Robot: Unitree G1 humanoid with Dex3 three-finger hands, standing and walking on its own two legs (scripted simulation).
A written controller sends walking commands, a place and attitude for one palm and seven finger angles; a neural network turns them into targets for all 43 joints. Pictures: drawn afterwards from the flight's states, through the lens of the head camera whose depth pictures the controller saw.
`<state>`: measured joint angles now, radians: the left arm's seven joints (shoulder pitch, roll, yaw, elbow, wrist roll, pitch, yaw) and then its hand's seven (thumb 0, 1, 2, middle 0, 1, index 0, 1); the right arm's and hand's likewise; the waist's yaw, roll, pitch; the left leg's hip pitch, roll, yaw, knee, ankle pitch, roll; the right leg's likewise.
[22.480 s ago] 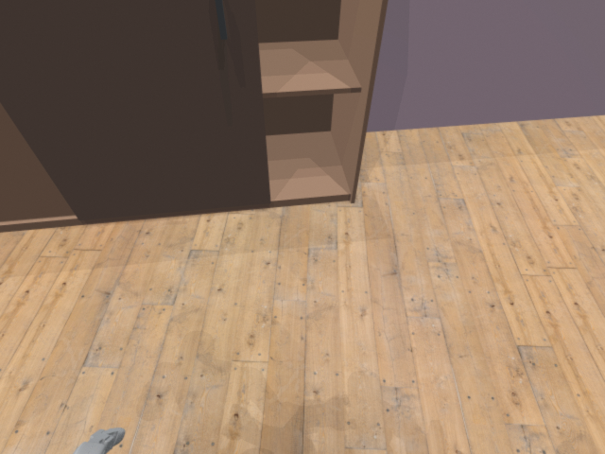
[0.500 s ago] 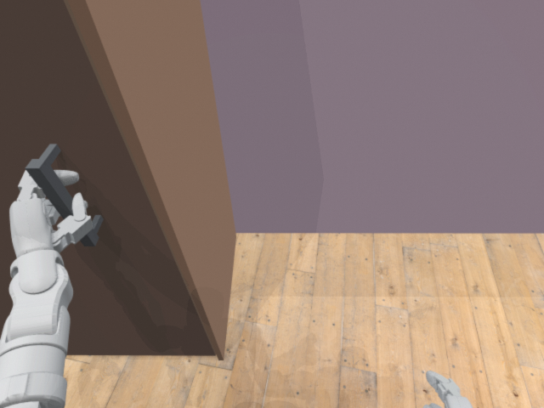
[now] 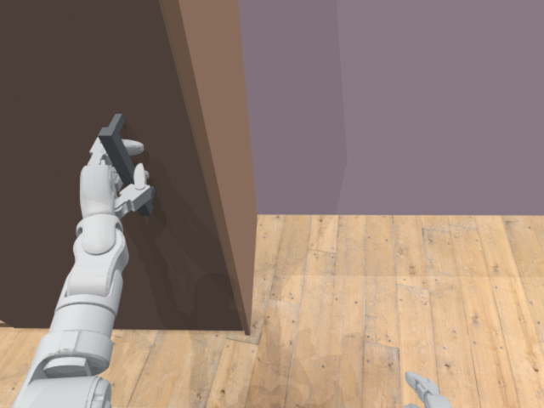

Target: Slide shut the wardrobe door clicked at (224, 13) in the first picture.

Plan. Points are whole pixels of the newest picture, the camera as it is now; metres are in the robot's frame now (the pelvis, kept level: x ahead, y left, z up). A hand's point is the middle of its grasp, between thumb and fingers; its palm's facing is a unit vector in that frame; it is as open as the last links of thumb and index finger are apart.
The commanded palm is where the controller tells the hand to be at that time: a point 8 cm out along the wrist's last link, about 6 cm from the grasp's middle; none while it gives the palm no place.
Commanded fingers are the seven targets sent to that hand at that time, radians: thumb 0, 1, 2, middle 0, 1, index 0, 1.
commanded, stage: stop walking and hold the door there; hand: left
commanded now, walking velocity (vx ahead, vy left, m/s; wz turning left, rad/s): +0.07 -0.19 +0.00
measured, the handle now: (132, 168) +0.43 +0.27 +0.11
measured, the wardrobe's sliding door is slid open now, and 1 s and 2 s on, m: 0.00 0.00 0.00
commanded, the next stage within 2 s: loosen the grip on the handle in 0.76 s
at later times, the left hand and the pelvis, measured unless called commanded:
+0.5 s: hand (144, 191) +0.38 +0.23 +0.11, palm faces +0.30 -0.94 -0.17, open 6.0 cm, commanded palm +0.35 +0.24 +0.11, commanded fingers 0.00 0.90 0.90 -0.45 -1.40 -0.45 -1.40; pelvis +0.01 +0.03 -0.01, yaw -3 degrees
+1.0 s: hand (135, 186) +0.38 +0.24 +0.12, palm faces +0.27 -0.96 -0.06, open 6.5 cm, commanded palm +0.33 +0.27 +0.11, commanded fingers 0.00 -0.07 0.43 -0.45 -1.40 -0.45 -1.40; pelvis +0.01 +0.03 +0.00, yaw -3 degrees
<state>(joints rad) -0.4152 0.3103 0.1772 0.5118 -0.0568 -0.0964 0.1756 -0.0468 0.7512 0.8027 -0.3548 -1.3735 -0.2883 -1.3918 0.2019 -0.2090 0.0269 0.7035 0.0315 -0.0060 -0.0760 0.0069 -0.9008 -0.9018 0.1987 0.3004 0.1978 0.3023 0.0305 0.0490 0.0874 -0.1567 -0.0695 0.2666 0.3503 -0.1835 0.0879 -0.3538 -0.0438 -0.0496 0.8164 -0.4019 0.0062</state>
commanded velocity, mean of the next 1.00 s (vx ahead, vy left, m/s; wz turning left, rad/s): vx -0.01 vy -0.04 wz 0.00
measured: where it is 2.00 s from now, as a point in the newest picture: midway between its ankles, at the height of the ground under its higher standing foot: outside the picture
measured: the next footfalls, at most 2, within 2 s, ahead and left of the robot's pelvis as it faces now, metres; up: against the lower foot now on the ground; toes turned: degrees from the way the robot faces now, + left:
right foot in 0.10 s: +0.06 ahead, -0.10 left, -0.01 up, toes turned -4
left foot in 0.22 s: +0.09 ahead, +0.16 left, +0.00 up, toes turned -1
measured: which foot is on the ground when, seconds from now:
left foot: down 0.00-0.08, up 0.10-0.20, down 0.22-1.00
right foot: up 0.00-0.08, down 0.10-0.20, up 0.22-0.42, down 0.44-1.00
